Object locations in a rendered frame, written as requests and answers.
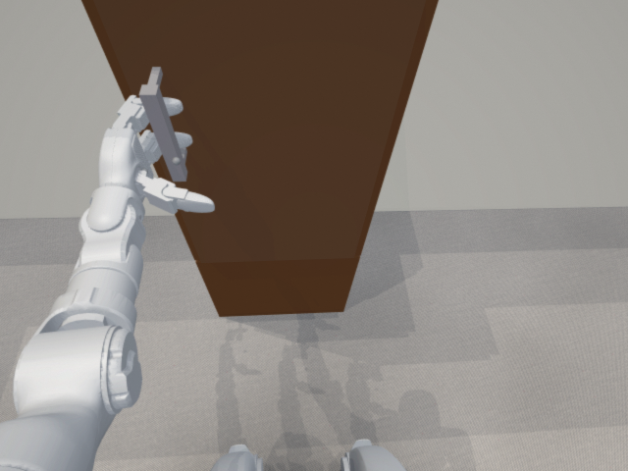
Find robot left hand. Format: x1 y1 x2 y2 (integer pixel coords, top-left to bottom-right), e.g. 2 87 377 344
98 95 215 214

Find left robot thigh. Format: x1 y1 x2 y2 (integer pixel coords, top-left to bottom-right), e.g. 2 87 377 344
210 451 263 471

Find cupboard door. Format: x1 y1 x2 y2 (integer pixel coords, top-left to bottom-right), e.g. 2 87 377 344
93 0 426 263

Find handle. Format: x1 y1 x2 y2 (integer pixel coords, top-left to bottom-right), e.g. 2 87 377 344
139 67 187 182

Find robot left forearm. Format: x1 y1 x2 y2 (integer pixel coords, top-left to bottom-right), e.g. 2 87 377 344
13 185 146 415

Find robot left upper arm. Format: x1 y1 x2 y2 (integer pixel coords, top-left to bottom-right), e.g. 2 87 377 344
0 325 142 471

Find right robot shin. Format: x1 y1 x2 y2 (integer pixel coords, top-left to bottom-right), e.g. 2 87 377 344
351 440 372 449

